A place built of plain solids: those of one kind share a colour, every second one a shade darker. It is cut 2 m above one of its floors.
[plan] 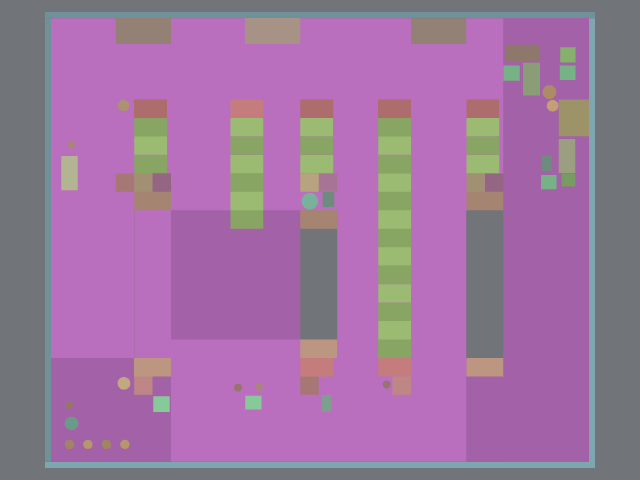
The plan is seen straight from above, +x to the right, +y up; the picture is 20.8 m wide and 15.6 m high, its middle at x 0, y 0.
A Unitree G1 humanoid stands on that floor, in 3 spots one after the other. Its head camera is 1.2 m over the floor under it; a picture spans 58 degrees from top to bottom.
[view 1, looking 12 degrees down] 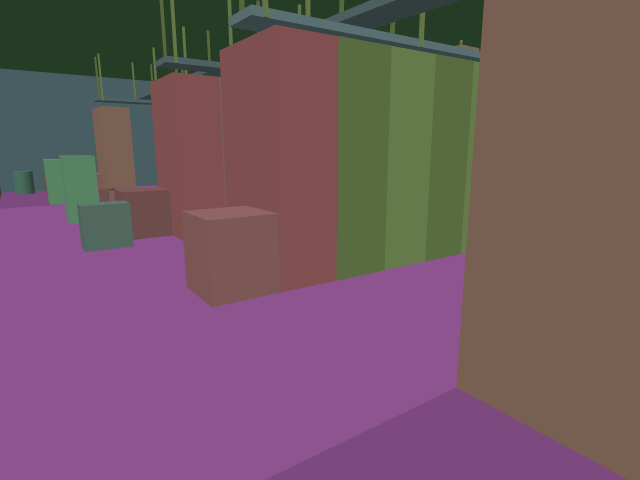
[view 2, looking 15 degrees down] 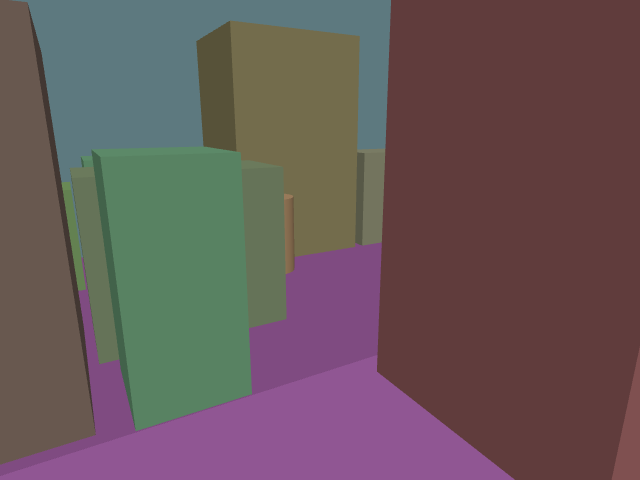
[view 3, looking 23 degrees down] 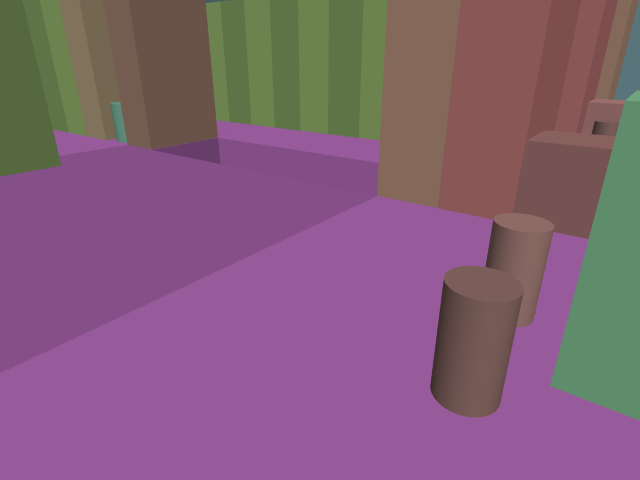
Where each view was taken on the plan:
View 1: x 6.01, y -6.16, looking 145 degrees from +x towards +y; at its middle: endcab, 3.81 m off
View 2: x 4.30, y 5.77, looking -30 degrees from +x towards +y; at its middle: power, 4.13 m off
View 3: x -4.05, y -5.14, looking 37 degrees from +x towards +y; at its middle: floor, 3.07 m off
